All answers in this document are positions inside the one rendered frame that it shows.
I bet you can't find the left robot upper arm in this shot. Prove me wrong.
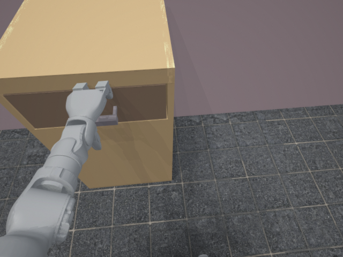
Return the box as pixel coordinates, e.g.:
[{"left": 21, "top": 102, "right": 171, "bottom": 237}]
[{"left": 0, "top": 188, "right": 76, "bottom": 257}]

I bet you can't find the left robot hand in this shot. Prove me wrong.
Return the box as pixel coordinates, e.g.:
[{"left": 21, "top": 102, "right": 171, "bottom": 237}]
[{"left": 66, "top": 81, "right": 113, "bottom": 150}]

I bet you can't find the cabinet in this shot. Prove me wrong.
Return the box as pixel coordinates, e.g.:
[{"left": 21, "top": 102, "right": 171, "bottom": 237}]
[{"left": 0, "top": 0, "right": 175, "bottom": 188}]

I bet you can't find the drawer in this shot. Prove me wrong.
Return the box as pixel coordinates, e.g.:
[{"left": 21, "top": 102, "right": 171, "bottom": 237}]
[{"left": 3, "top": 84, "right": 166, "bottom": 129}]

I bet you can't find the robot left forearm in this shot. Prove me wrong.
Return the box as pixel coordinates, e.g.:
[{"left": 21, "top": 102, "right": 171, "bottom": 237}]
[{"left": 6, "top": 116, "right": 96, "bottom": 234}]

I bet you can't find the handle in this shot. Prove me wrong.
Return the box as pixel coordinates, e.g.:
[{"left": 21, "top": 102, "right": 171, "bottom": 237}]
[{"left": 68, "top": 106, "right": 118, "bottom": 126}]

